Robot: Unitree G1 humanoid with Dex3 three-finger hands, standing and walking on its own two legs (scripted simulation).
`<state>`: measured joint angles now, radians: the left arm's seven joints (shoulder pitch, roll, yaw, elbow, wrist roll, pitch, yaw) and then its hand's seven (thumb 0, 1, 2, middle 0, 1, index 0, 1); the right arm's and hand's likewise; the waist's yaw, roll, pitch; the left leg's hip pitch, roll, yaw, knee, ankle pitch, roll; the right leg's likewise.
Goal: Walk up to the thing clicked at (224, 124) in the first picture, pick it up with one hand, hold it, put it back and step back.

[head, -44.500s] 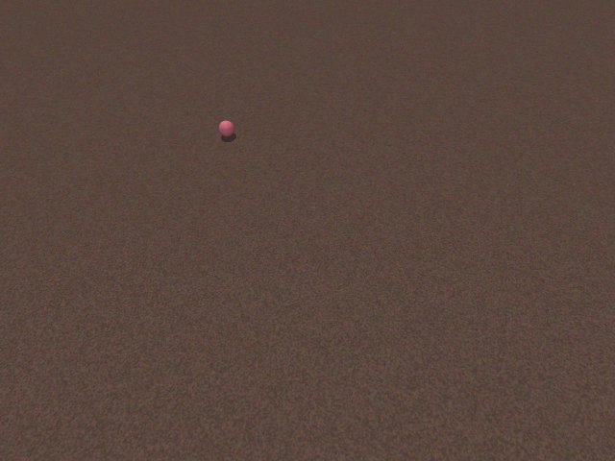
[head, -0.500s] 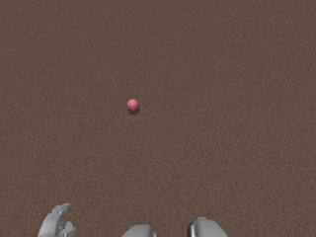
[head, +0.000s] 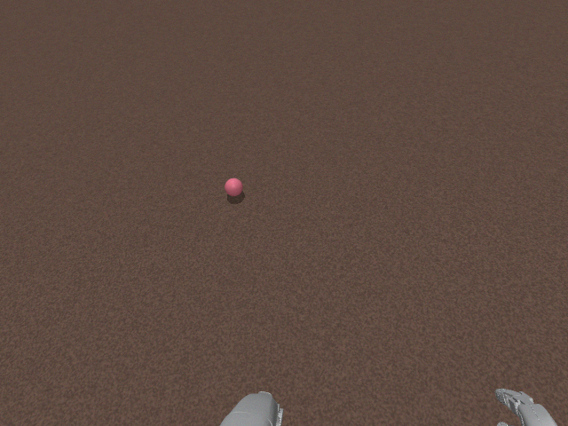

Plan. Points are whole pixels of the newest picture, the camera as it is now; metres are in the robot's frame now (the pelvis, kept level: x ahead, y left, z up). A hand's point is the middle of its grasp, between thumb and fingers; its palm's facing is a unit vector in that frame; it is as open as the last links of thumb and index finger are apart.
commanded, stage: step back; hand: left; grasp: from above
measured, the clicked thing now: (233, 187) +1.15 +0.40 -0.72
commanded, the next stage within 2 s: stand in 0.98 s
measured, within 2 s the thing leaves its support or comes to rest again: neither
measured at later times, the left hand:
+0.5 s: hand out of the picture +0.04 +0.29 -0.14, palm faces +0.05 -0.91 -0.40, open 7.4 cm
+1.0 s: hand out of the picture +0.10 +0.30 -0.15, palm faces +0.09 -0.92 -0.38, open 7.4 cm
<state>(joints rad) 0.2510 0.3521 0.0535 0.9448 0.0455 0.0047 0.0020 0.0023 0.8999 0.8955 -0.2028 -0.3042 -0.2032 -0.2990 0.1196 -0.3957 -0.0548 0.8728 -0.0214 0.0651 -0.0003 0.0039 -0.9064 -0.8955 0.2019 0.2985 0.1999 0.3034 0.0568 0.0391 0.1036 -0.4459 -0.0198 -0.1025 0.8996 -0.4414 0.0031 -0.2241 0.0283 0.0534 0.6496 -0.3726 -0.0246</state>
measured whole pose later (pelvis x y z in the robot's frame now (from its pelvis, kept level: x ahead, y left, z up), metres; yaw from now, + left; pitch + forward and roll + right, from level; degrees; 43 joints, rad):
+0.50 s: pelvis -0.01 +0.00 +0.00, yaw +4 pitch -3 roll +1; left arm 0.21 0.41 0.07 0.98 0.03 -0.04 -0.03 0.00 0.90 0.90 -0.20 -0.30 -0.20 -0.30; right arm 0.28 -0.39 -0.07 0.97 -0.03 0.00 0.02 0.01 -0.90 -0.90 0.21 0.30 0.20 0.30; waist -0.01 0.00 0.08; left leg -0.18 0.02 -0.04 0.61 -0.38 -0.02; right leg -0.31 -0.01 -0.02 0.60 -0.25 -0.02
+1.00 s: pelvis +0.03 +0.03 +0.00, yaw +4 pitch -3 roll +0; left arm 0.11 0.39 0.04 1.02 0.01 -0.02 0.00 0.00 0.90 0.90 -0.20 -0.30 -0.20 -0.30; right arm 0.12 -0.34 -0.03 1.03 -0.02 0.01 0.00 0.01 -0.91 -0.90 0.20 0.30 0.20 0.30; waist 0.02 -0.01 0.10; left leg -0.30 0.03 -0.01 0.63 -0.29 -0.02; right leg -0.26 -0.02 -0.01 0.62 -0.31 0.01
